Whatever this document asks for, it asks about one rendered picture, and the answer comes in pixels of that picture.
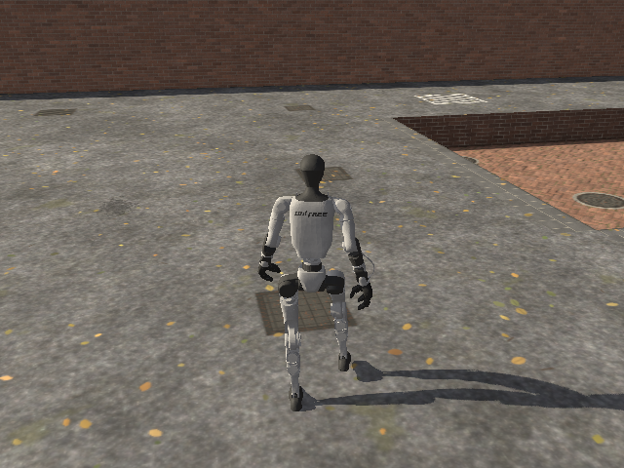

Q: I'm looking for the right robot forearm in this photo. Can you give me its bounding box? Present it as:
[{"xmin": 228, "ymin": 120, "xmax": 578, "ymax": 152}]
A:
[{"xmin": 348, "ymin": 238, "xmax": 370, "ymax": 287}]

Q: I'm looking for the right robot upper arm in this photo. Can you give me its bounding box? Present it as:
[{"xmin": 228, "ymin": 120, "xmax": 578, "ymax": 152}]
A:
[{"xmin": 332, "ymin": 197, "xmax": 358, "ymax": 253}]

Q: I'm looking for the left robot upper arm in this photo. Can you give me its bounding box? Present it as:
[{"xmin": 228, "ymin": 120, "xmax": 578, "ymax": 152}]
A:
[{"xmin": 265, "ymin": 196, "xmax": 292, "ymax": 248}]

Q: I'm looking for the humanoid robot head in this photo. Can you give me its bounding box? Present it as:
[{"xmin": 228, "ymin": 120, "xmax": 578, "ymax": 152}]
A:
[{"xmin": 295, "ymin": 154, "xmax": 329, "ymax": 202}]

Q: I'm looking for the left robot hand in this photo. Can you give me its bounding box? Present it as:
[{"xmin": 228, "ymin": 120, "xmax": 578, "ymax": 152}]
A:
[{"xmin": 257, "ymin": 263, "xmax": 281, "ymax": 282}]

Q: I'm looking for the left robot forearm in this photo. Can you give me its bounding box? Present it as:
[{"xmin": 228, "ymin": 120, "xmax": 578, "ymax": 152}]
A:
[{"xmin": 259, "ymin": 233, "xmax": 276, "ymax": 267}]

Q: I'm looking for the robot left shin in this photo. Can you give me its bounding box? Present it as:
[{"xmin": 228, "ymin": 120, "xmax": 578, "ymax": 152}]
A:
[{"xmin": 285, "ymin": 333, "xmax": 300, "ymax": 398}]

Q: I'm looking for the right robot hand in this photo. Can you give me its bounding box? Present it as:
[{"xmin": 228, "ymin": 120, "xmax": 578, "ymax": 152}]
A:
[{"xmin": 350, "ymin": 283, "xmax": 372, "ymax": 310}]

